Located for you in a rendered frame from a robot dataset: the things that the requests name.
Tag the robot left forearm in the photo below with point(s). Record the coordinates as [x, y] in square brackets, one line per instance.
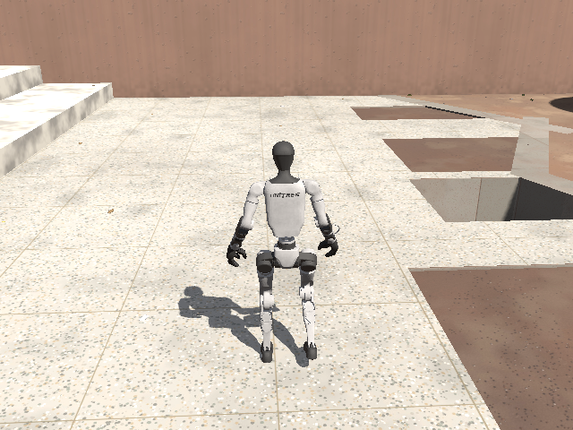
[239, 236]

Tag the humanoid robot head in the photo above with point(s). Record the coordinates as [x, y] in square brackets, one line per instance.
[283, 155]

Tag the left robot upper arm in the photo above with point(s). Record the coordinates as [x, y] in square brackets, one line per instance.
[251, 203]

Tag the right robot upper arm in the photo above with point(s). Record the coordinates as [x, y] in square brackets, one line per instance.
[313, 189]

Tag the robot left foot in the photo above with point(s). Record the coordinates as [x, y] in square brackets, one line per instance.
[266, 355]

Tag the robot right hand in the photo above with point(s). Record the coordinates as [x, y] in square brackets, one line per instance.
[334, 247]

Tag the robot left hand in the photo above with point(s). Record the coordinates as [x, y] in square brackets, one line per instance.
[232, 253]

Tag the robot right forearm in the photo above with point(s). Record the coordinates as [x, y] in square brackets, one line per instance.
[328, 232]

